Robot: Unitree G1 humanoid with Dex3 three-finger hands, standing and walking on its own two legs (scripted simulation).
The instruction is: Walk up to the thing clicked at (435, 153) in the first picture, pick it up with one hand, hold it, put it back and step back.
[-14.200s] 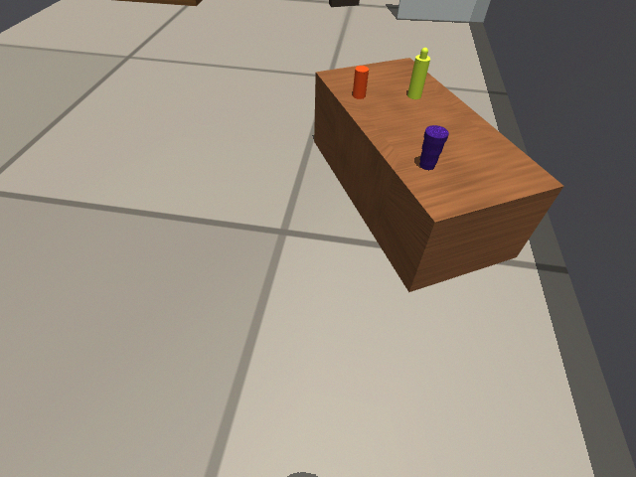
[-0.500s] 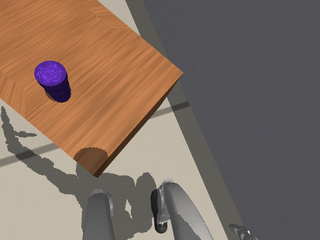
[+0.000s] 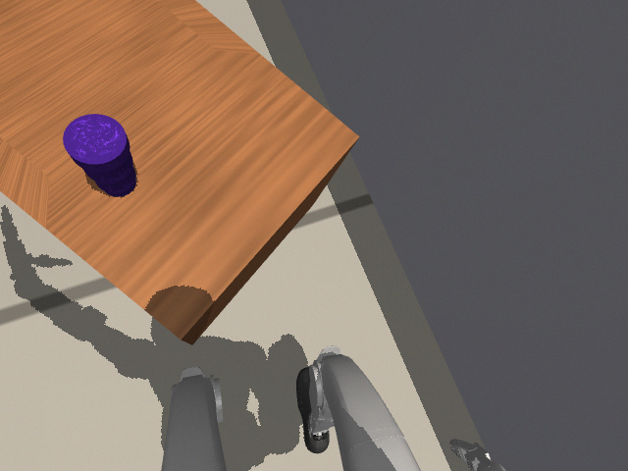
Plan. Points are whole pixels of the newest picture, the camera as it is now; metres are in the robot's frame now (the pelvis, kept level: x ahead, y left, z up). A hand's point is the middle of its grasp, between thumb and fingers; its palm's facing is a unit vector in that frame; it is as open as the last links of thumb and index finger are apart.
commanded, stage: go down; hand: left
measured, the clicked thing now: (108, 162) +0.55 +0.23 -0.18
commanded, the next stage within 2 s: approach in 1.70 s
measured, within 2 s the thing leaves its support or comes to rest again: neither
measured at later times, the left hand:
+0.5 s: hand out of the picture +0.48 +0.42 +0.08, palm faces +0.33 -0.95 -0.01, open 17.4 cm
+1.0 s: hand out of the picture +0.48 +0.41 +0.08, palm faces +0.33 -0.94 -0.01, open 17.4 cm
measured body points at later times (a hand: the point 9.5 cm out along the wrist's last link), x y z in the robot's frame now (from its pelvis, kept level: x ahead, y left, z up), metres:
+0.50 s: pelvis +0.00 +0.00 +0.00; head +0.20 +0.07 +0.40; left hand +0.45 +0.47 +0.08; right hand +0.04 -0.27 -0.09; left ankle +0.01 +0.11 -0.62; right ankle +0.05 -0.17 -0.62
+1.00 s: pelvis +0.00 -0.01 +0.00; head +0.20 +0.06 +0.40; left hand +0.45 +0.46 +0.08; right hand +0.05 -0.27 -0.09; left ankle +0.01 +0.11 -0.62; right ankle +0.05 -0.17 -0.62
